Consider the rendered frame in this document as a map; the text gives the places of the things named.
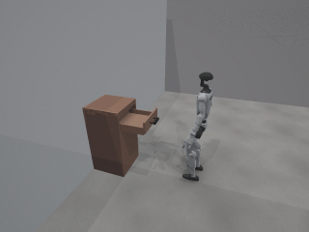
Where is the robot left shin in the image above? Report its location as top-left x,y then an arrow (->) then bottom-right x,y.
186,154 -> 196,177

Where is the left robot thigh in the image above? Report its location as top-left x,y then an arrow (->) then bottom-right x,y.
186,128 -> 203,158

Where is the cabinet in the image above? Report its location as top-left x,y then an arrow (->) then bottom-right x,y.
82,95 -> 139,177

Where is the left robot forearm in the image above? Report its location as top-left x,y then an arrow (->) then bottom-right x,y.
189,114 -> 203,138

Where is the drawer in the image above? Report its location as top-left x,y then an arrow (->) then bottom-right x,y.
119,107 -> 157,135

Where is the handle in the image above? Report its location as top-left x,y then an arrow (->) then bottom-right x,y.
150,117 -> 159,125

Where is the left robot hand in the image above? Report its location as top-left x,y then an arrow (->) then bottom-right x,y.
183,136 -> 194,151

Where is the robot left upper arm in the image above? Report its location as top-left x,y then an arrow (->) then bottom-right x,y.
197,94 -> 207,120

